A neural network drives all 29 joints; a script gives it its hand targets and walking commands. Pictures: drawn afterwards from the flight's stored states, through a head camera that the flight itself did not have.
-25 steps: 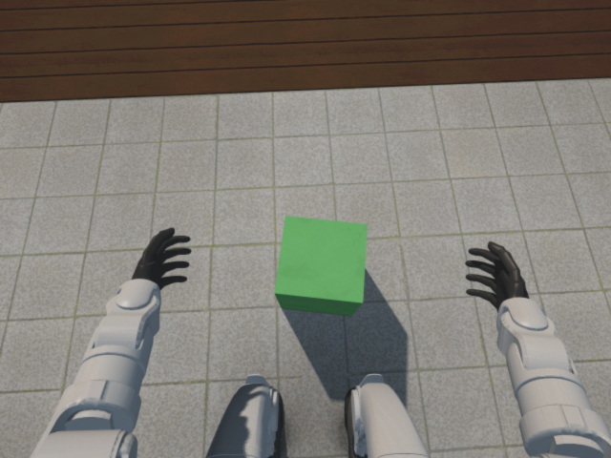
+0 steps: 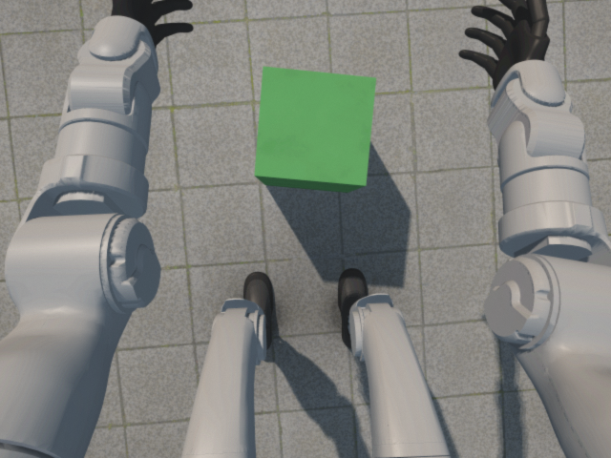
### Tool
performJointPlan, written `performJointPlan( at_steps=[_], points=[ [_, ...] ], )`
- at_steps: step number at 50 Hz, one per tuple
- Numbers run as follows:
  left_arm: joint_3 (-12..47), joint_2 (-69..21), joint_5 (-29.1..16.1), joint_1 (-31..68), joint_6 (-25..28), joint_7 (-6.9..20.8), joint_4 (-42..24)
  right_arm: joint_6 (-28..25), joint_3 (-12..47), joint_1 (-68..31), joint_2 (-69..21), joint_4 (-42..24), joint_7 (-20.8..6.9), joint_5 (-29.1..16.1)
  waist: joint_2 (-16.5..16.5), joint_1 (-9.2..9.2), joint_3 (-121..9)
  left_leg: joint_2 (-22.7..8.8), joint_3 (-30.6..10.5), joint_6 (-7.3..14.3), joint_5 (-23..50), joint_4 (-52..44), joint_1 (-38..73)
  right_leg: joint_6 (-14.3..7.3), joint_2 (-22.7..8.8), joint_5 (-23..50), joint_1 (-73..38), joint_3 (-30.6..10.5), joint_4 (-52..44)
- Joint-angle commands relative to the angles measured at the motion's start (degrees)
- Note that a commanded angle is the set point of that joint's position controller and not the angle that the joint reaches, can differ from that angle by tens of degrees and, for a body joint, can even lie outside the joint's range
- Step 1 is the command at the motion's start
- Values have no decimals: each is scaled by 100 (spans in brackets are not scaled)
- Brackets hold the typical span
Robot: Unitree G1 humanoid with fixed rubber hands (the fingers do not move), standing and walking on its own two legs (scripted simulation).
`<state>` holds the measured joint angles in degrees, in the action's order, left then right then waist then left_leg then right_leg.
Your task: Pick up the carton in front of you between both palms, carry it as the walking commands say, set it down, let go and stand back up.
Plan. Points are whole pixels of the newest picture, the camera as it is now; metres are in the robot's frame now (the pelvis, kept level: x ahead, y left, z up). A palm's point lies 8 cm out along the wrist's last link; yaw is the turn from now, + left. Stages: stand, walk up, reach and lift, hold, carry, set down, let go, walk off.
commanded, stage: reach and lift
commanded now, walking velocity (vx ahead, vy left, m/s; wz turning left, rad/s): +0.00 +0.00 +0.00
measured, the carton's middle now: (312, 139) +0.54 -0.03 -0.53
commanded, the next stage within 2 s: none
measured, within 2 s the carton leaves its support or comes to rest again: leaves its support in 1.76 s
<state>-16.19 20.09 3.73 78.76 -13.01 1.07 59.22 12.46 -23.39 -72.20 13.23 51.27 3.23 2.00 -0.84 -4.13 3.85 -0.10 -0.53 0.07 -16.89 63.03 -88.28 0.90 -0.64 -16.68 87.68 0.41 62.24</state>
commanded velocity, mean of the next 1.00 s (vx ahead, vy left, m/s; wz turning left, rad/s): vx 0.00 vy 0.00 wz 0.00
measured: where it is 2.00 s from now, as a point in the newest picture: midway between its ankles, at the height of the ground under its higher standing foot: (306, 324)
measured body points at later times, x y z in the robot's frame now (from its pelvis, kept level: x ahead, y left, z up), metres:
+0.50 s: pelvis +0.00 +0.00 -0.16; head +0.36 +0.00 +0.10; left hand +0.57 +0.16 -0.33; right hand +0.52 -0.23 -0.32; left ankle +0.09 +0.12 -0.62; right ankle +0.09 -0.13 -0.62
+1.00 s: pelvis -0.03 +0.00 -0.28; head +0.36 +0.00 -0.06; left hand +0.56 +0.15 -0.47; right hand +0.53 -0.21 -0.47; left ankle +0.08 +0.12 -0.62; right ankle +0.08 -0.13 -0.62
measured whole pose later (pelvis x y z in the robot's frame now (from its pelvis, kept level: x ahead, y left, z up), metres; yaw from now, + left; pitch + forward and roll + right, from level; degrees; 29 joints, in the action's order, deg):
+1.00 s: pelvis -0.03 +0.00 -0.28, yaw -1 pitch +36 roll -1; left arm 0.5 25.4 -13.2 91.7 -4.4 -5.3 68.5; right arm 3.2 -8.7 -87.9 20.1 66.4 7.3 -13.1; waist 0.6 -2.8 26.0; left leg 1.8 -2.4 -1.7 -33.8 126.6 -128.9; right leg 2.2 1.2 -33.0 128.6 -0.8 125.4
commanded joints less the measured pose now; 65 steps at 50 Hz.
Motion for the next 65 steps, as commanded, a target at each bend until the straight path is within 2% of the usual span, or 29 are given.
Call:
performJointPlan(
  at_steps=[1,5,8,12,15,18,21,27,32,36,41,47,50,53,60,65],
  points=[
    [-228,572,201,1294,250,-27,-673,-274,-212,-969,596,-712,-23,175,-401,-90,-6671,456,82,-119,1926,-243,3872,212,509,1767,-2756,345,-338],
    [-374,122,339,721,531,-54,-763,-609,-343,-532,329,-796,-98,359,-339,-93,-6551,428,-66,-125,2944,177,3390,210,509,2591,-2151,255,28],
    [-448,-134,407,289,717,-109,-734,-803,-417,-127,168,-711,-132,431,-275,-69,-6273,404,-136,-149,3163,643,2629,229,493,2747,-1461,168,474],
    [-328,-176,317,203,865,-217,-762,-943,-405,-15,167,-547,-100,341,-311,-54,-5969,401,-74,-199,2512,1363,1421,248,469,2303,-631,129,1213],
    [-111,-20,128,321,915,-341,-815,-986,-197,-167,320,-501,-20,85,-306,12,-6266,428,-12,-215,2330,2000,902,267,493,2248,-362,124,1874],
    [204,290,-200,538,920,-479,-897,-983,171,-394,565,-529,74,-306,-303,69,-6867,428,53,-226,2230,2640,804,315,498,2269,-329,171,2553],
    [508,619,-636,900,859,-598,-962,-913,575,-700,814,-581,183,-706,-324,53,-7329,413,121,-240,1982,3210,826,334,480,2093,-325,248,3158],
    [1079,896,-1317,1855,673,-701,-864,-728,1030,-1680,1228,-528,411,-1229,-403,-53,-7370,331,229,-235,988,4001,786,293,364,988,186,415,3917],
    [1235,1082,-1501,2473,560,-700,-210,-606,1140,-2368,1374,78,450,-1331,-301,-69,-6431,215,219,-194,-175,4371,104,234,222,-54,551,423,4318],
    [1290,1151,-1501,2758,634,-634,385,-682,1190,-2749,1390,692,405,-1340,-235,-38,-5596,158,165,-175,-551,4669,-464,219,169,-379,768,337,4630],
    [1386,1239,-1526,3080,811,-561,698,-851,1228,-3085,1449,1092,371,-1344,-216,-43,-5154,122,105,-199,-392,5072,-755,208,138,-176,794,261,5047],
    [1590,1233,-1687,3326,986,-633,294,-1044,1414,-3319,1569,862,415,-1520,-337,-44,-5626,152,95,-220,382,5466,-459,177,179,581,609,260,5468],
    [1669,1054,-1743,3062,1032,-674,115,-1119,1436,-3054,1554,846,426,-1540,-346,-124,-5866,192,104,-248,842,5606,-273,176,246,1064,440,282,5595],
    [1674,959,-1772,2758,1051,-727,51,-1154,1450,-2775,1513,791,448,-1573,-339,-119,-6116,238,134,-251,1054,5652,-84,187,267,1267,375,295,5612],
    [1426,850,-1567,2430,1006,-688,442,-1077,1479,-2582,1203,1004,394,-1528,-122,83,-5054,246,159,-213,247,5464,-987,198,268,586,716,178,5431],
    [1531,639,-1596,2754,1015,-632,497,-1070,1608,-2954,999,987,369,-1527,-106,53,-4923,244,168,-208,-18,5383,-1034,193,284,336,722,188,5353]
  ],
)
